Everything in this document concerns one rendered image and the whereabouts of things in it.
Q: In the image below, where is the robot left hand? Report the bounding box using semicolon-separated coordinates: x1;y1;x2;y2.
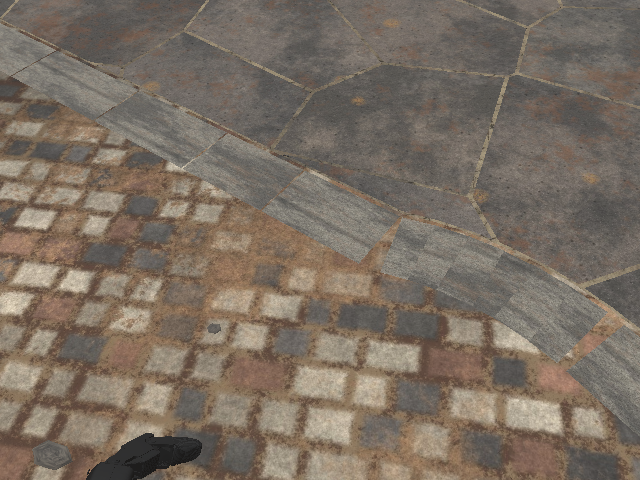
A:
86;433;202;480

